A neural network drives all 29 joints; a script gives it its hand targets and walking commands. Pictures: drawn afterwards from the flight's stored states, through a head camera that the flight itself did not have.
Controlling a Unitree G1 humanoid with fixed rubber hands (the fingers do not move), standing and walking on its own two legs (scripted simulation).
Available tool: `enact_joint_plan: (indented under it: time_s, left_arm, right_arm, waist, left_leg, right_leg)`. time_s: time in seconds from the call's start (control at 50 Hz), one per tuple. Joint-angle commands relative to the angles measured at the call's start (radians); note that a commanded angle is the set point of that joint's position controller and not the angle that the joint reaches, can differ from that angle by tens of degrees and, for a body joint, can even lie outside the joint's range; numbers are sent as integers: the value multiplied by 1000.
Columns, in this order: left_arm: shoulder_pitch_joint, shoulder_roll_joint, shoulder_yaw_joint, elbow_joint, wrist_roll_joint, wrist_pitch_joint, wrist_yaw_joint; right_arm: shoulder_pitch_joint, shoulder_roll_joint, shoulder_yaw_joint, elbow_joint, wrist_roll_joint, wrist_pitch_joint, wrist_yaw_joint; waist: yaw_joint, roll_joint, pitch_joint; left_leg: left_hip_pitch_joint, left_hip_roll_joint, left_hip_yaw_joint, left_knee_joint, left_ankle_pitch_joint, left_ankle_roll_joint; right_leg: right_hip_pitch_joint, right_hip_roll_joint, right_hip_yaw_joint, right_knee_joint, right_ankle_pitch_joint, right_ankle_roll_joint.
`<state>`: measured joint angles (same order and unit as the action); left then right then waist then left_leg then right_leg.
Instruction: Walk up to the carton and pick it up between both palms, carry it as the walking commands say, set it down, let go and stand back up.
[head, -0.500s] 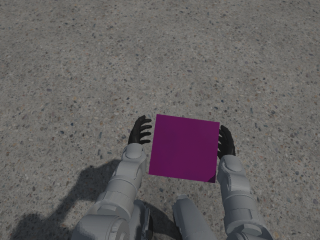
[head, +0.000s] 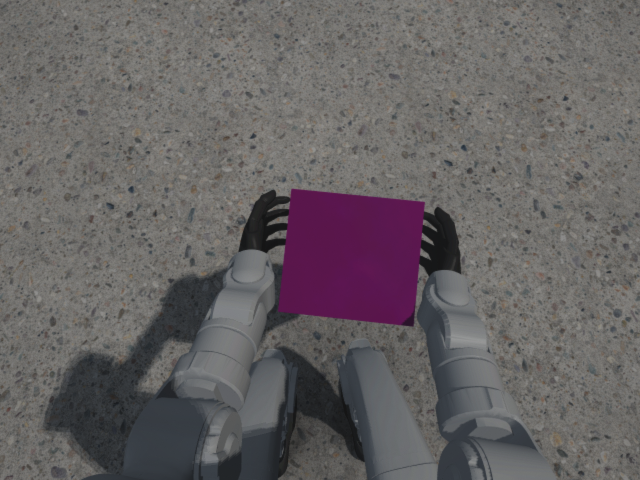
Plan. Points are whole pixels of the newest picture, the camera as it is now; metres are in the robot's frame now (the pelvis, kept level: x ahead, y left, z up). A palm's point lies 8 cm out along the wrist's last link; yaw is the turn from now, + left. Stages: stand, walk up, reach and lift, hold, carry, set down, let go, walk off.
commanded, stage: set down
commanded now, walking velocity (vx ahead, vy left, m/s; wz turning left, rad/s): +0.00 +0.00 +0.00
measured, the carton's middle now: (346, 256) +0.40 -0.06 -0.16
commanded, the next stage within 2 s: none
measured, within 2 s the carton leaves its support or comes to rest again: neither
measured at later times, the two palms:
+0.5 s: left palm (260, 245) +0.42 +0.08 -0.17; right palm (417, 268) +0.38 -0.16 -0.17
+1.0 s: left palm (276, 248) +0.45 +0.06 -0.27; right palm (408, 272) +0.39 -0.18 -0.28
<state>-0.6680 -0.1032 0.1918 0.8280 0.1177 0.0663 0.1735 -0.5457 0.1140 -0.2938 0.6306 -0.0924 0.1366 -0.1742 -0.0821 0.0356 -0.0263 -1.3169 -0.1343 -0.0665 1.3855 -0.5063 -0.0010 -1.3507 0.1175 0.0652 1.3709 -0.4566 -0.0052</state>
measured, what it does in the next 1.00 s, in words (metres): lowers itself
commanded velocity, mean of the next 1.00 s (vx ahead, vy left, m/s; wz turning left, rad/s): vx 0.00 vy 0.00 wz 0.00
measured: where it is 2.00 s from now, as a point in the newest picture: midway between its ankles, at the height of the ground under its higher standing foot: (320, 439)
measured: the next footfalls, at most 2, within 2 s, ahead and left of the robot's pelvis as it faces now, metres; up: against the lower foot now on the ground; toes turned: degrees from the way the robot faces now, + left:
none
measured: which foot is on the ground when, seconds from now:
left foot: down 0.00-1.00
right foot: down 0.00-1.00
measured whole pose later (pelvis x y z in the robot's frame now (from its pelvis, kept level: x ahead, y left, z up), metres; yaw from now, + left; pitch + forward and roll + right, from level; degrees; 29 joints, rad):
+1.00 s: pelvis -0.06 +0.02 -0.15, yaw +0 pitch +26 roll -3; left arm -1.23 0.02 0.18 0.87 0.06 0.20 0.22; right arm -1.02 -0.01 -0.43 0.63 -0.06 0.23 -0.14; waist -0.09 0.07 0.36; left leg -1.84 -0.21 -0.06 1.94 -0.55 -0.01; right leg -1.84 0.13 0.02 1.88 -0.50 0.06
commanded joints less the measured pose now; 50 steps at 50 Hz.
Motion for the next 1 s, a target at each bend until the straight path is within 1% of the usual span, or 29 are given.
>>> enact_joint_plan:
  time_s: [0.0,0.1,0.14,0.22,0.24,0.32,0.38,0.46,0.54,0.6,0.62,0.64,0.7,0.74,0.76,0.8,0.88,0.94,0.98]
  left_arm:
    - [-571,-829,-356,-83,0,-38,-138]
    - [-645,-818,-327,-58,-3,-35,-153]
    - [-674,-826,-328,-54,-10,-32,-158]
    - [-715,-860,-360,-67,-33,-26,-160]
    - [-724,-870,-373,-74,-40,-24,-159]
    - [-740,-905,-411,-97,-56,-11,-147]
    - [-751,-924,-431,-92,-64,3,-134]
    - [-780,-935,-434,-78,-66,18,-114]
    - [-812,-938,-410,-55,-58,28,-97]
    - [-842,-945,-401,-44,-60,35,-87]
    - [-855,-948,-403,-42,-63,38,-82]
    - [-865,-947,-403,-44,-65,41,-80]
    - [-909,-948,-408,-48,-77,50,-75]
    - [-942,-940,-405,-44,-85,57,-72]
    - [-959,-932,-401,-44,-86,61,-72]
    - [-994,-919,-391,-37,-89,71,-73]
    - [-1064,-899,-386,-43,-105,89,-77]
    - [-1125,-877,-397,-72,-126,108,-80]
    - [-1170,-863,-425,-112,-153,123,-81]
  right_arm:
    - [-670,842,528,-103,52,-50,116]
    - [-752,866,526,-88,57,-38,101]
    - [-779,872,525,-88,57,-35,98]
    - [-808,878,532,-100,59,-34,97]
    - [-810,877,533,-106,59,-34,98]
    - [-822,860,540,-131,66,-35,112]
    - [-836,839,531,-128,68,-32,127]
    - [-874,809,510,-124,79,-28,150]
    - [-913,776,477,-111,87,-20,175]
    - [-949,749,455,-105,90,-15,190]
    - [-961,738,448,-104,91,-15,193]
    - [-978,730,444,-109,93,-13,197]
    - [-1016,705,427,-115,95,-7,205]
    - [-1044,687,412,-117,93,-1,207]
    - [-1063,679,405,-118,92,2,209]
    - [-1102,669,394,-116,89,11,210]
    - [-1196,664,392,-134,99,27,211]
    - [-1273,658,406,-162,114,41,205]
    - [-1327,651,433,-190,134,52,197]
  waist:
    - [7,-48,-858]
    - [18,-75,-895]
    - [15,-79,-918]
    - [-6,-74,-990]
    - [-15,-71,-1009]
    - [-33,-43,-1066]
    - [-50,-14,-1067]
    - [-57,18,-1053]
    - [-52,38,-1045]
    - [-60,54,-1063]
    - [-68,59,-1074]
    - [-69,63,-1088]
    - [-92,73,-1129]
    - [-104,78,-1145]
    - [-105,80,-1148]
    - [-110,75,-1155]
    - [-109,64,-1227]
    - [-111,47,-1330]
    - [-113,38,-1442]
  left_leg:
    - [201,-60,-8,-111,138,9]
    - [123,-64,1,-48,106,15]
    - [105,-66,2,-26,105,15]
    - [93,-69,2,19,139,12]
    - [96,-70,1,28,152,11]
    - [116,-74,-1,63,199,2]
    - [131,-74,-8,100,214,5]
    - [146,-71,-18,134,225,-4]
    - [136,-69,-20,157,234,-24]
    - [142,-70,-24,179,239,-34]
    - [150,-68,-25,187,237,-36]
    - [157,-69,-28,196,241,-37]
    - [163,-70,-29,223,237,-40]
    - [150,-70,-28,239,220,-39]
    - [138,-71,-26,248,205,-37]
    - [114,-72,-23,265,175,-31]
    - [97,-75,-10,310,147,-18]
    - [102,-75,2,349,140,-7]
    - [138,-72,13,379,155,-3]
  right_leg:
    - [561,25,63,-174,186,61]
    - [554,22,81,-152,116,69]
    - [549,24,81,-136,110,70]
    - [533,36,58,-81,161,69]
    - [527,40,49,-65,185,68]
    - [465,54,11,5,257,61]
    - [389,44,-15,59,281,51]
    - [268,42,-41,113,274,45]
    - [174,47,-59,150,262,41]
    - [117,45,-73,180,254,38]
    - [95,45,-80,190,249,37]
    - [79,43,-84,200,247,35]
    - [38,41,-98,229,240,33]
    - [13,37,-105,247,224,32]
    - [1,35,-106,255,210,32]
    - [-21,32,-110,271,182,33]
    - [-23,28,-118,306,158,35]
    - [7,23,-122,336,154,40]
    - [60,21,-124,359,169,42]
